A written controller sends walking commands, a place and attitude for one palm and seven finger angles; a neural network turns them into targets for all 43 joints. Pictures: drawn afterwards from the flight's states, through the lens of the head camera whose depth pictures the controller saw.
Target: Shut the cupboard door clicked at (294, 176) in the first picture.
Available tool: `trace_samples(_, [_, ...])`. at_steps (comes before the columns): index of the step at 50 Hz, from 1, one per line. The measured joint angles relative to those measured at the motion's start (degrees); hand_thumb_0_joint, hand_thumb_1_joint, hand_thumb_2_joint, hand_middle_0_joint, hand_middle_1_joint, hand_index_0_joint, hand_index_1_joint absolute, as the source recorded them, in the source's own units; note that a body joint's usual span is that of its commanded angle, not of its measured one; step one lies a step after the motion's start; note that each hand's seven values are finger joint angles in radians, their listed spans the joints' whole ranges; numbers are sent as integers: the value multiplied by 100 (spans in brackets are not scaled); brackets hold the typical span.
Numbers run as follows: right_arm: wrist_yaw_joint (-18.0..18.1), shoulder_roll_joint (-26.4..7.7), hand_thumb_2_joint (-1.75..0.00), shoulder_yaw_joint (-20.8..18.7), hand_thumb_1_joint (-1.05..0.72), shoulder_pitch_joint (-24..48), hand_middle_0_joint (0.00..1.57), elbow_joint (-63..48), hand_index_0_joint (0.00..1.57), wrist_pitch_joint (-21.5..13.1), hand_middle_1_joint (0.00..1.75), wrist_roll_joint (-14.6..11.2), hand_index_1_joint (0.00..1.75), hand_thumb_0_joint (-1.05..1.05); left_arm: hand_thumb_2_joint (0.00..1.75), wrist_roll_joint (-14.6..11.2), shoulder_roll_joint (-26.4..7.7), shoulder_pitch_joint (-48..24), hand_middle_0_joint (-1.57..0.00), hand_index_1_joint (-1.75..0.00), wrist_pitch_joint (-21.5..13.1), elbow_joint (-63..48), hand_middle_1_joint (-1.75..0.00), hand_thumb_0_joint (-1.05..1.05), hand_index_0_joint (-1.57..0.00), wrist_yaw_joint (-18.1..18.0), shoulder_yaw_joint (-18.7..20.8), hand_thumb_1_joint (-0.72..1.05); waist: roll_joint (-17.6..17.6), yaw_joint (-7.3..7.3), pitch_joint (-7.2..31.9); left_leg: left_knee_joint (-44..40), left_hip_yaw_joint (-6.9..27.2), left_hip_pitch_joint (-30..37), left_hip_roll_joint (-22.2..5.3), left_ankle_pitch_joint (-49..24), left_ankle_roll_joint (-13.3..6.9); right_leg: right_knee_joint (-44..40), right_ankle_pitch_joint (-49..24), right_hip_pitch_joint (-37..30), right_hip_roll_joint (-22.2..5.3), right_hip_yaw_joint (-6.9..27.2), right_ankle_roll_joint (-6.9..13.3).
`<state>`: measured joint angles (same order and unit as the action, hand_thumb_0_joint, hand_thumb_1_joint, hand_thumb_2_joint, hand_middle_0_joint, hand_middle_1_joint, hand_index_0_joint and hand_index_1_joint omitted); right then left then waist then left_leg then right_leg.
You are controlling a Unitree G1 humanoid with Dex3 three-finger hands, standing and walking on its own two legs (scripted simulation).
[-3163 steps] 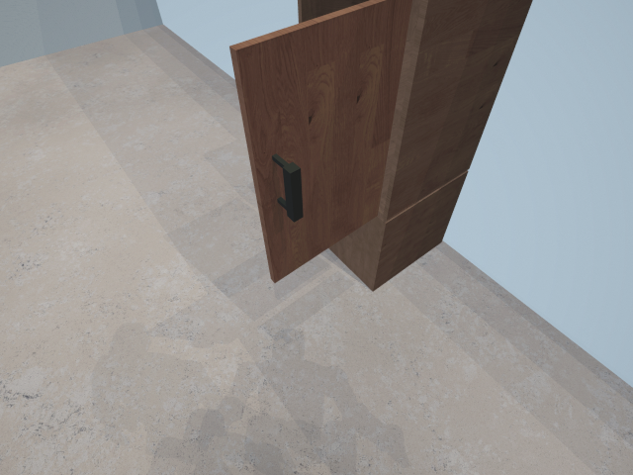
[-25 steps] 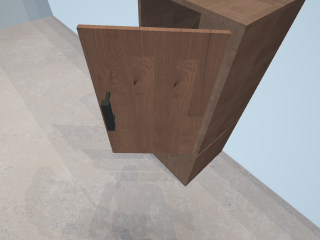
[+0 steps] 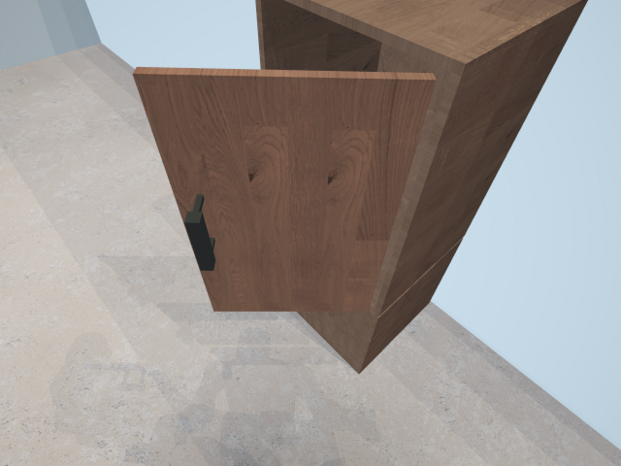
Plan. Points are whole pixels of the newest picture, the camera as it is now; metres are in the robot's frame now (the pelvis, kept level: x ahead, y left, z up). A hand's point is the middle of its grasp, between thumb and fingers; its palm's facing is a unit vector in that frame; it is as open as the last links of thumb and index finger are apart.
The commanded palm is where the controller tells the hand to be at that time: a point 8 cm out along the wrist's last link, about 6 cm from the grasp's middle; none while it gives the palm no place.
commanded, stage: raise the hand and make a fist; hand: left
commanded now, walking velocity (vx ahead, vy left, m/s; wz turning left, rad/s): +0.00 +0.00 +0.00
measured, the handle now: (203, 233) +0.47 +0.22 -0.02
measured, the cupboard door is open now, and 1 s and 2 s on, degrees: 48 48 48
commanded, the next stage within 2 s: bring the fist close to the handle in 1.90 s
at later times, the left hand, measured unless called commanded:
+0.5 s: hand out of the picture +0.12 +0.21 -0.06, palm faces +0.11 -0.99 -0.05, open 5.7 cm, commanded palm +0.11 +0.26 -0.05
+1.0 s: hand (138, 446) +0.15 +0.22 -0.05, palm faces +0.07 -1.00 -0.02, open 3.5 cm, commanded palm +0.13 +0.27 -0.03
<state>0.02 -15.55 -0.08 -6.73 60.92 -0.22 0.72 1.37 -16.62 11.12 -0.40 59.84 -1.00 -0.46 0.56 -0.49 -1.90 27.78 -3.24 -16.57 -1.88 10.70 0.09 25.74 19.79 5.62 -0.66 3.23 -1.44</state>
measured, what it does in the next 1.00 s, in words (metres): lowers itself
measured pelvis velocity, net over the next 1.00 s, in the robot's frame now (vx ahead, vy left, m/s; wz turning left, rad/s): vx -0.06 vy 0.02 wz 0.01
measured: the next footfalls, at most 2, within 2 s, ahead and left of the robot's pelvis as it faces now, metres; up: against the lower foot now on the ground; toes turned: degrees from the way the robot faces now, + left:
none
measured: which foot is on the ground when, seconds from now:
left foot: down 0.00-1.00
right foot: down 0.00-1.00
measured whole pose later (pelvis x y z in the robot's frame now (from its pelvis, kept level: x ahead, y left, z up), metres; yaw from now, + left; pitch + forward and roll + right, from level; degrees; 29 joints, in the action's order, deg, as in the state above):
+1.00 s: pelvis -0.06 +0.02 -0.10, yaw +1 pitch +14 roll -5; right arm 4.0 -12.6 -0.5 -13.5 32.0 -12.8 -0.8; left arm -16.3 -14.2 24.7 -21.6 -4.0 12.9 10.2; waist -2.0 -0.4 8.2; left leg 68.9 2.1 -60.0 -3.2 22.9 -1.3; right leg 67.5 34.7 46.3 0.5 -3.1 -1.8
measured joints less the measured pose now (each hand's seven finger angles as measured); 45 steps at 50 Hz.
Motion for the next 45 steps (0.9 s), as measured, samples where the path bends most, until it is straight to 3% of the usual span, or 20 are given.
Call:
trace_samples(1, [80, 16, -90, -36, -91, -107, 20, -234, 21, -120, 30, -10, 30, 1, 89, -82, 71, 244, -20, -30, 280, -881, -30, 1, -21, 84, 475, 90, 8, 21, -118, 158, 25, -61, -9, 61, 2, 195, 48, 71, 10, -52, 13])
trace_samples(2, [236, 50, -90, -48, -91, -291, 20, -525, 21, -369, 30, -114, 30, 1, 89, -253, 68, 538, -21, -30, 183, -1876, -30, 1, -21, 35, 686, 90, 57, 2, -175, 342, 43, -182, 8, 132, 6, 672, 154, 331, -21, -174, 42])
trace_samples(5, [358, 169, -90, -209, -91, -798, 20, -1239, 21, -1088, 30, -224, 30, 1, 89, -798, 150, 1274, -22, -31, -388, -4288, -31, 2, -22, -49, 893, 91, 94, 69, 79, 827, 151, -604, 122, 324, 26, 1745, 319, 957, -172, -463, 158])
trace_samples(7, [290, 224, -90, -283, -91, -907, 20, -1568, 20, -1369, 30, -210, 30, 1, 89, -1072, 278, 1354, -23, -32, -1094, -4897, -33, 2, -23, 154, 1057, 91, 44, 127, 452, 1310, 213, -1191, 143, 492, 44, 1824, 761, 1269, -193, -512, 145])
trace_samples(9, [205, 273, -90, -322, -91, -724, 20, -1797, 20, -1533, 30, -168, 30, 1, 89, -1315, 397, 1197, -25, -35, -1975, -4904, -35, 1, -25, 589, 1281, 91, -27, 141, 661, 1916, 216, -1913, 52, 675, 77, 2295, 1138, 1920, -123, -484, 99])
trace_samples(12, [70, 338, -90, -360, -91, -426, 20, -2083, 20, -1677, 30, -75, 30, 1, 90, -1637, 417, 1025, -28, -39, -3115, -4696, -39, 1, -28, 1589, 1517, 91, -34, 84, 953, 2819, 269, -3034, -64, 902, 156, 3395, 1301, 3126, -14, -463, 182])
trace_samples(14, [59, 337, -90, -371, -91, -271, 20, -2286, 21, -1712, 30, -96, 30, 1, 90, -1869, 384, 954, -31, -42, -3460, -4578, -43, 1, -31, 2229, 1630, 91, -6, -19, 1068, 3421, 303, -3682, -123, 1073, 193, 4024, 1618, 3755, 38, -461, 226])
trace_samples(16, [121, 287, -90, -369, -91, -168, 20, -2480, 21, -1681, 30, -150, 30, 1, 90, -2080, 389, 940, -35, -46, -3333, -4548, -46, 1, -35, 2628, 1726, 90, -59, -129, 1098, 3911, 389, -4133, -154, 1221, 204, 4519, 1766, 4169, 80, -517, 246])
trace_samples(18, [227, 241, -90, -345, -91, -135, 20, -2624, 21, -1649, 30, -205, 30, 2, 90, -2226, 416, 1018, -38, -49, -3031, -4663, -50, 1, -38, 2737, 1765, 90, -130, -238, 1121, 4249, 476, -4417, -167, 1304, 220, 4829, 1887, 4398, 107, -585, 284])
trace_samples(24, [538, 255, -90, -153, -91, -253, 20, -2742, 21, -1626, 30, -238, 30, 2, 90, -2105, 388, 1195, -49, -61, -2535, -5511, -61, 2, -49, 2373, 1575, 90, -285, -405, 1073, 4584, 691, -4637, -189, 1371, 160, 5016, 1929, 4480, 179, -773, 293])
trace_samples(34, [582, 463, -90, -8, -90, -695, 20, -2709, 21, -1419, 30, -252, 30, 2, 90, -2060, 155, 968, -67, -81, -1850, -5746, -81, 2, -67, 2018, 1489, 90, -311, -50, 1100, 4165, 632, -4411, -246, 1209, 105, 4436, 1611, 4247, 232, -709, 180])
trace_samples(39, [508, 381, -90, -100, -90, -885, 20, -2713, 21, -1381, 30, -203, 30, 2, 90, -1988, 194, 1223, -76, -91, -2004, -5898, -91, 2, -76, 1725, 1441, 90, -282, 41, 1097, 4037, 538, -4312, -224, 1201, 11, 4233, 1530, 4138, 197, -628, 93])
trace_samples(45, [438, 269, -90, -127, -91, -842, 20, -2754, 21, -1335, 30, -161, 30, 2, 90, -1894, 243, 1366, -87, -103, -2228, -6148, -103, 2, -87, 1566, 1237, 90, -256, 32, 1058, 4106, 519, -4367, -167, 1229, -89, 4221, 1526, 4138, 140, -619, 2])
